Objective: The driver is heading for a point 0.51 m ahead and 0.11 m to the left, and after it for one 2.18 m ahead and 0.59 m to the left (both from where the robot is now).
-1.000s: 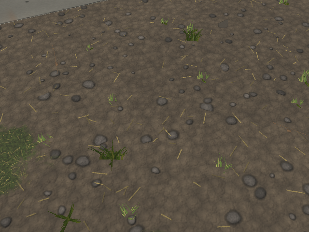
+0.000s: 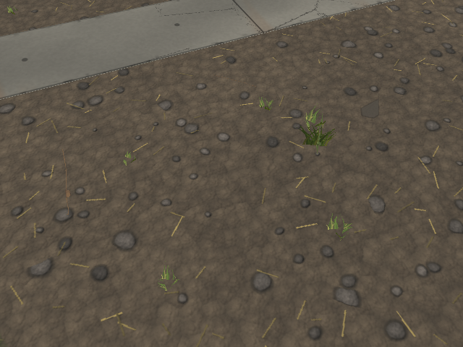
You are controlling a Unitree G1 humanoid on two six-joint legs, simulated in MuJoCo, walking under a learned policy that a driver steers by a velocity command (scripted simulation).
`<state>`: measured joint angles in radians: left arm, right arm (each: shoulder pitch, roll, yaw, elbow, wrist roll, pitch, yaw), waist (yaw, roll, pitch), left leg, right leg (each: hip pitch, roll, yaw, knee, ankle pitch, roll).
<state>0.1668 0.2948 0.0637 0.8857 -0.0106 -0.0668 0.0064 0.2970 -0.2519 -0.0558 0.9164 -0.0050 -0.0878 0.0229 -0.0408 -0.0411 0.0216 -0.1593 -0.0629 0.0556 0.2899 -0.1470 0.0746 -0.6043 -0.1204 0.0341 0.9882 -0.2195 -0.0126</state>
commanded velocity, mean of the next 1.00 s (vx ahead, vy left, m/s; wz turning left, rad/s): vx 0.40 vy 0.00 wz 0.38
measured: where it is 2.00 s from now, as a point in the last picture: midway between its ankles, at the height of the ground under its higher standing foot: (221, 323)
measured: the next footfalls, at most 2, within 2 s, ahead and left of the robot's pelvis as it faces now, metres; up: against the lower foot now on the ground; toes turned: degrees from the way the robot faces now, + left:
right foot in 0.28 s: +0.35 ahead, -0.16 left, +0.00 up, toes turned +2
left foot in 0.80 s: +0.55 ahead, +0.14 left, +0.00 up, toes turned +23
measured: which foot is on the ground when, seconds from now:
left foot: down 0.00-0.30, up 0.32-0.78, down 0.80-1.00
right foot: up 0.00-0.26, down 0.28-0.78, up 0.80-1.00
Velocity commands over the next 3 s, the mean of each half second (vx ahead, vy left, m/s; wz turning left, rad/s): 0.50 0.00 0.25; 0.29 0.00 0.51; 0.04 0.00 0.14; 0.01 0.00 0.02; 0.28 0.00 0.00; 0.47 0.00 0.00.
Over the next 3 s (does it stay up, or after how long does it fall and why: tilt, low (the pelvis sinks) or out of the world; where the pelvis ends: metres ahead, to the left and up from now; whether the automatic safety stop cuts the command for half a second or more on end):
stays up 0.90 0.22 0.00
